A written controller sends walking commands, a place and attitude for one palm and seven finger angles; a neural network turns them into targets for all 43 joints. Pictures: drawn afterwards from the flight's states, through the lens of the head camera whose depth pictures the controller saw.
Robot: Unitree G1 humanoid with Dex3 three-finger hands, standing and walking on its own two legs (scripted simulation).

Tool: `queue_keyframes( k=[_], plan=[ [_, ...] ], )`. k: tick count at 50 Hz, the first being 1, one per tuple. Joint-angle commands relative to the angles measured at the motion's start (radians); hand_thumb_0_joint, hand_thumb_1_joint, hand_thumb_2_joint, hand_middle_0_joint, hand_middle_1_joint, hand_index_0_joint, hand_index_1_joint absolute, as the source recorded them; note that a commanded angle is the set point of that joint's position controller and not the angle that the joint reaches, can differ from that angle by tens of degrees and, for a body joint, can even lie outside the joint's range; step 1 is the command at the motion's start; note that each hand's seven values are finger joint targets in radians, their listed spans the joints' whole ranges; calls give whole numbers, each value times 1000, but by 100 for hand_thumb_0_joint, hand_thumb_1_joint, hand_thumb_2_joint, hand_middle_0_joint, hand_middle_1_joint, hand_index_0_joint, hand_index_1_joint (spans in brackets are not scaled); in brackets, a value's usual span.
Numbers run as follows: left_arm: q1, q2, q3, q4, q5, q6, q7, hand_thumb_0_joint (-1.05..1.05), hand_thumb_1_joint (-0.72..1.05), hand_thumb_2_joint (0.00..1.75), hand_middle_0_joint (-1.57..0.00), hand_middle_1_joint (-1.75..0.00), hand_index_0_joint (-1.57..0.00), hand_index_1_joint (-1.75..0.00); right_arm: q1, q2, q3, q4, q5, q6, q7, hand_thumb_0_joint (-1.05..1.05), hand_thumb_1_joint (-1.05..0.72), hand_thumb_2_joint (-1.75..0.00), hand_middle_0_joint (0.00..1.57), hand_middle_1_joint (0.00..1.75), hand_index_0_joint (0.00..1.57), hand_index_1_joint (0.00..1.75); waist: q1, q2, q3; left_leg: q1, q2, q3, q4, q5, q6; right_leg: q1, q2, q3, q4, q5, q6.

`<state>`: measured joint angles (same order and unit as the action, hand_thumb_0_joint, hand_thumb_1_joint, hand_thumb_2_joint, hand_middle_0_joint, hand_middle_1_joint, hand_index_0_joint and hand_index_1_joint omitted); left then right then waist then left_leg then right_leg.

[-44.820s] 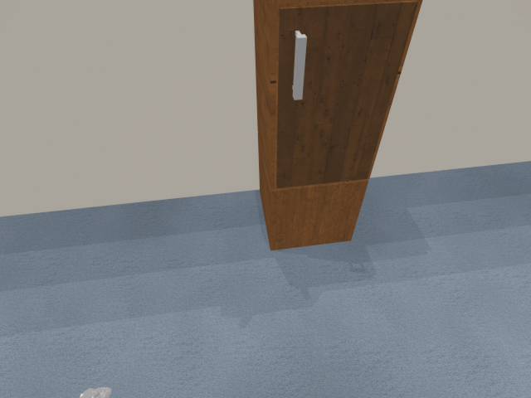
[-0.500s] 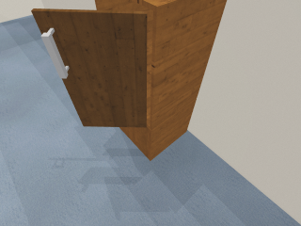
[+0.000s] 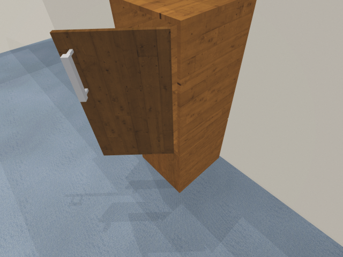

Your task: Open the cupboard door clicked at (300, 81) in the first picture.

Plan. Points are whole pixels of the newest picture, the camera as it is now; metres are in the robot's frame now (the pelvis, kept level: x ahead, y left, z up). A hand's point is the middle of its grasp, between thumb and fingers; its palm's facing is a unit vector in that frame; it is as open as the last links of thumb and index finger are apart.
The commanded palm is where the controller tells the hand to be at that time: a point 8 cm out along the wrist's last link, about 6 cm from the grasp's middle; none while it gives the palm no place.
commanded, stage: look again from close up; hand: left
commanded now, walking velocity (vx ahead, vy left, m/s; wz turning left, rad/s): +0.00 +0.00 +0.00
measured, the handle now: (77, 76) +0.61 +0.34 +0.12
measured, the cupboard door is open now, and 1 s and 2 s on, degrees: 48 48 48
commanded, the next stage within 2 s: shuffle to correct the standing spot in 0.22 s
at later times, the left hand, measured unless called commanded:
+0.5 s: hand out of the picture -0.01 +0.17 -0.18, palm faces +0.08 -0.98 -0.18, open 7.4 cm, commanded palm none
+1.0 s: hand out of the picture +0.11 +0.25 -0.16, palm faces +0.11 -0.97 -0.23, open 7.4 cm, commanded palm none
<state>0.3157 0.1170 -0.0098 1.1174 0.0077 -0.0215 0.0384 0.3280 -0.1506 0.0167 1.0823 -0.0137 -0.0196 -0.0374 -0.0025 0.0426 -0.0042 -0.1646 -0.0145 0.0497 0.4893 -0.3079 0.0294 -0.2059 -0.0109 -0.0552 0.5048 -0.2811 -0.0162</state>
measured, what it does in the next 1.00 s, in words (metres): steps on the spot: left foot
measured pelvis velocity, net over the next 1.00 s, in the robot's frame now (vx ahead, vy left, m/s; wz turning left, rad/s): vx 0.07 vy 0.07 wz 0.07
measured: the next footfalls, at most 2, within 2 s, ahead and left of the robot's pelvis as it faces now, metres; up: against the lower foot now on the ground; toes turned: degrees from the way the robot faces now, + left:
left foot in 0.66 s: +0.07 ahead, +0.15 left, +0.00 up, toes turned +9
right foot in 1.04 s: +0.15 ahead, -0.02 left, +0.00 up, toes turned +1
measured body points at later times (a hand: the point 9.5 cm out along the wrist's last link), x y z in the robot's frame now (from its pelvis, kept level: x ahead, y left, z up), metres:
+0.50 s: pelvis +0.01 +0.01 -0.01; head +0.02 +0.00 +0.44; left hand -0.01 +0.22 -0.16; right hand -0.01 -0.21 -0.17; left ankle -0.03 +0.10 -0.74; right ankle -0.01 -0.11 -0.74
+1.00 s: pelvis +0.07 +0.07 +0.00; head +0.09 +0.05 +0.45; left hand +0.11 +0.30 -0.14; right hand +0.08 -0.14 -0.17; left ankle +0.04 +0.14 -0.74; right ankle +0.09 -0.02 -0.72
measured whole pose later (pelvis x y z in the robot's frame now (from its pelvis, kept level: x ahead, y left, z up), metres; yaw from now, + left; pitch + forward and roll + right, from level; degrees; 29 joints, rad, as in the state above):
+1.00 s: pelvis +0.07 +0.07 +0.00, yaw +4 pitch +1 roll +2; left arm 0.20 0.14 0.03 1.01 0.02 0.00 0.03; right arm 0.31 -0.14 0.01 1.04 -0.03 -0.04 -0.04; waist 0.00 0.01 0.03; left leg -0.16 -0.08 0.11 0.41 -0.26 0.08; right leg -0.40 -0.05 -0.07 0.76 -0.35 0.00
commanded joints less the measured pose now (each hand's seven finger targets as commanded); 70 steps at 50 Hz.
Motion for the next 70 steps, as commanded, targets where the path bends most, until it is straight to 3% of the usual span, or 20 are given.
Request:
queue_keyframes(
  k=[1, 19, 22, 24, 27, 30, 32, 33, 34, 35, 39, 48, 51, 52, 54, 55, 57, 61, 65, 70],
  plan=[
    [54, 89, 17, -32, 3, -6, -2, 0, 90, 90, -20, -30, -20, -30, 66, -82, -10, -32, -3, -26, 1, 0, -90, -90, 20, 30, 20, 30, 9, -30, 105, -116, 124, -131, -162, 131, 29, 10, -71, 83, -70, 90, -29],
    [58, 114, 33, -34, 10, 0, -2, 0, 90, 90, -20, -30, -20, -30, 65, -80, -13, 8, -3, -13, 3, 0, -90, -90, 20, 30, 20, 30, 15, -42, 97, -115, 93, -96, -115, 66, 33, 19, -105, 103, -50, 31, -42],
    [86, 159, 58, -46, 14, 2, -4, 0, 90, 90, -20, -30, -20, -30, 36, -75, -20, -27, -6, 1, 11, 0, -90, -90, 20, 30, 20, 30, 30, -135, 115, -232, 32, -43, 7, -46, 16, 44, -190, 207, -111, -114, -84],
    [133, 205, 80, -52, 16, 3, 1, 0, 90, 90, -20, -30, -20, -30, 14, -66, -29, -56, -7, 13, 15, 0, -90, -90, 20, 30, 20, 30, 48, -251, 107, -318, 6, 6, 193, -121, -1, 84, -321, 350, -214, -154, -149],
    [148, 201, 99, -70, 28, -11, 10, 0, 90, 90, -20, -30, -20, -30, -77, -77, -41, -107, -7, 7, 27, 0, -90, -90, 20, 30, 20, 30, 70, -194, 130, -438, 62, -52, 397, -226, -5, 102, -419, 392, -237, 112, -222],
    [49, 211, 99, -101, 30, -10, 2, 0, 90, 90, -20, -30, -20, -30, -13, -39, -40, -90, 1, 3, 39, 0, -90, -90, 20, 30, 20, 30, 11, -149, 63, -179, 48, -6, 160, -92, -14, -31, -329, 180, -123, 198, -146],
    [11, 196, 95, -109, 23, 7, -5, 0, 90, 90, -20, -30, -20, -30, 98, -54, -40, -52, -2, 0, 35, 0, -90, -90, 20, 30, 20, 30, -34, -110, 52, 58, 10, 50, 0, 56, -22, -195, -220, 68, -12, -26, -78],
    [-1, 151, 87, -126, 21, 19, -10, 0, 90, 90, -20, -30, -20, -30, 155, -125, -56, -44, -11, -3, 29, 0, -90, -90, 20, 30, 20, 30, -58, 110, 43, 103, 119, -119, -90, -13, 19, -293, -121, -17, 173, -170, -34],
    [-18, 100, 78, -161, 21, 26, -15, 0, 90, 90, -20, -30, -20, -30, 205, -202, -77, -52, -20, -1, 25, 0, -90, -90, 20, 30, 20, 30, -71, 348, 46, 107, 319, -411, -238, -67, 126, -429, -9, -104, 439, -394, 14],
    [-53, 108, 75, -177, 25, 25, -16, 0, 90, 90, -20, -30, -20, -30, 195, -222, -81, -59, -19, 10, 21, 0, -90, -90, 20, 30, 20, 30, -77, 256, 63, 54, 369, -458, -279, -118, 202, -464, -35, -18, 580, -373, -13],
    [-8, 79, 70, -116, 28, 15, -33, 0, 90, 90, -20, -30, -20, -30, 9, -125, -46, -115, -17, -19, 15, 0, -90, -90, 20, 30, 20, 30, 12, 16, 85, -69, 270, -265, -283, 67, 184, -386, -94, 5, 662, -118, -12],
    [-40, 51, 39, -131, 11, 15, -8, 0, 90, 90, -20, -30, -20, -30, 54, -131, -42, -76, -16, -33, -5, 0, -90, -90, 20, 30, 20, 30, 7, -13, -6, 73, 262, -127, -126, 812, 174, -162, -47, 4, 180, -57, 20],
    [19, 111, 45, -119, 14, -2, 2, 0, 90, 90, -20, -30, -20, -30, 40, -107, -42, -67, 2, -27, -5, 0, -90, -90, 20, 30, 20, 30, 39, -76, -34, 9, 184, -89, -21, 620, 65, 38, -82, 66, -82, 274, 11],
    [33, 149, 49, -114, 13, -8, 7, 0, 90, 90, -20, -30, -20, -30, 48, -87, -43, -72, 8, -24, -4, 0, -90, -90, 20, 30, 20, 30, 25, -139, -54, -82, 122, -64, 10, 402, 21, 114, -171, 201, -30, 560, -40],
    [5, 190, 47, -122, 9, -5, 7, 0, 90, 90, -20, -30, -20, -30, 76, -46, -42, -59, 8, -4, 2, 0, -90, -90, 20, 30, 20, 30, -2, -144, -23, -138, 42, -40, 5, 34, -17, 93, -315, 255, -2, 808, -144],
    [-2, 189, 50, -123, 5, -7, 10, 0, 90, 90, -20, -30, -20, -30, 80, -37, -41, -48, 8, 10, 1, 0, -90, -90, 20, 30, 20, 30, -10, -246, -51, -108, 43, -22, 49, -25, -27, 87, -307, 263, -28, 791, -161],
    [-41, 174, 47, -141, 8, 0, 12, 0, 90, 90, -20, -30, -20, -30, 62, -38, -45, -44, 7, 22, 2, 0, -90, -90, 20, 30, 20, 30, -3, -276, -28, -107, 37, -21, 101, -123, -34, 35, -291, 238, -78, 683, -173],
    [-94, 183, 63, -167, 3, 14, 11, 0, 90, 90, -20, -30, -20, -30, 81, -30, -46, -26, 3, 25, 5, 0, -90, -90, 20, 30, 20, 30, -18, -126, -29, -30, 69, -17, -45, 89, -32, -23, -234, 192, -44, 453, -129],
    [-95, 134, 59, -177, 4, 35, 5, 0, 90, 90, -20, -30, -20, -30, 3, -79, -51, -57, -10, 17, 2, 0, -90, -90, 20, 30, 20, 30, 22, 100, 38, -94, 196, -120, -154, 297, 44, -40, -88, 67, 27, 141, -38],
    [-49, 121, 49, -151, 11, 30, -1, 0, 90, 90, -20, -30, -20, -30, -13, -82, -49, -80, -6, 13, 0, 0, -90, -90, 20, 30, 20, 30, 26, -14, 22, -108, 159, -85, -143, 128, 36, 1, -107, 112, -45, 137, -40]
  ],
)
